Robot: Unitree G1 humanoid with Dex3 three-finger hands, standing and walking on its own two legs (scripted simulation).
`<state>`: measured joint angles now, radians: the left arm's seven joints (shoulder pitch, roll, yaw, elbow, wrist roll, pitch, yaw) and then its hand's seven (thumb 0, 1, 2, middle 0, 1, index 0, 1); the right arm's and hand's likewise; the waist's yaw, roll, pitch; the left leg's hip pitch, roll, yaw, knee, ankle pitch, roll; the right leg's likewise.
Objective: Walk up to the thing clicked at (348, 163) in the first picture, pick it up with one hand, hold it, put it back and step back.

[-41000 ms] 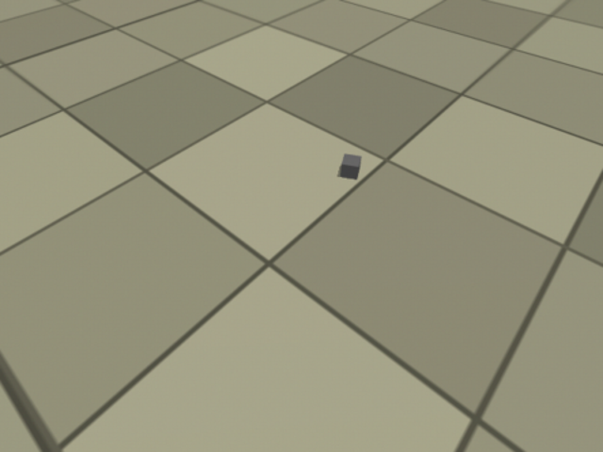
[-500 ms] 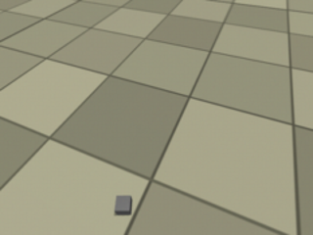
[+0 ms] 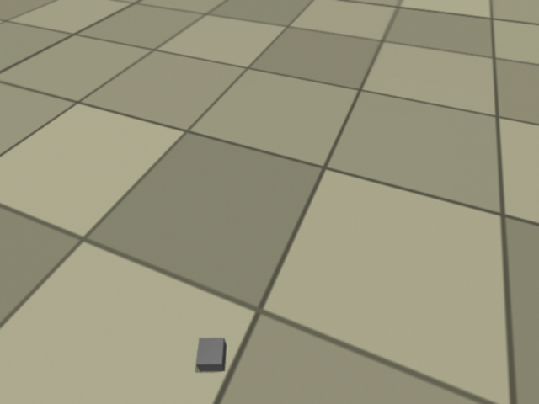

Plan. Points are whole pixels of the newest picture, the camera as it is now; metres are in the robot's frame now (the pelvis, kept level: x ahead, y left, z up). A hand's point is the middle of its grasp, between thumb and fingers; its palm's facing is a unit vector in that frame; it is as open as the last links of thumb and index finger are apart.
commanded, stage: stand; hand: left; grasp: from above
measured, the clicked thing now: (211, 354) +0.42 +0.23 -0.74
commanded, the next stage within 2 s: step back in 0.04 s
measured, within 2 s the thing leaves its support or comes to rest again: neither
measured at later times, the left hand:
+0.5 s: hand out of the picture +0.07 +0.30 -0.18, palm faces -0.05 -0.93 -0.37, open 7.4 cm
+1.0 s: hand out of the picture -0.06 +0.29 -0.15, palm faces -0.02 -0.91 -0.41, open 7.4 cm
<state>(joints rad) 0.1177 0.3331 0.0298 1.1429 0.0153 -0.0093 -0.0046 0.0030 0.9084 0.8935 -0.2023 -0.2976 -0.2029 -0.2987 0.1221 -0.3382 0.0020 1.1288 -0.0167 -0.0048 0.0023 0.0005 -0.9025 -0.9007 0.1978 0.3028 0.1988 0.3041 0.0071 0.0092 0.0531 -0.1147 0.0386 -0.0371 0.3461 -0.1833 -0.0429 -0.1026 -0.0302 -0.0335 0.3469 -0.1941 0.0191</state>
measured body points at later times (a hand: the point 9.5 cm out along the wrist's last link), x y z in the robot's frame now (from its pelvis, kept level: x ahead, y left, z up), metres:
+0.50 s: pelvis -0.07 +0.04 -0.02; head +0.01 +0.07 +0.42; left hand +0.07 +0.35 -0.15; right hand +0.00 -0.27 -0.13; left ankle -0.04 +0.14 -0.75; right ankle -0.10 -0.10 -0.67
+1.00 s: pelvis -0.19 +0.03 -0.02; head -0.12 +0.02 +0.42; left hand -0.06 +0.34 -0.13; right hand -0.11 -0.29 -0.15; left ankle -0.21 +0.16 -0.72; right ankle -0.14 -0.09 -0.75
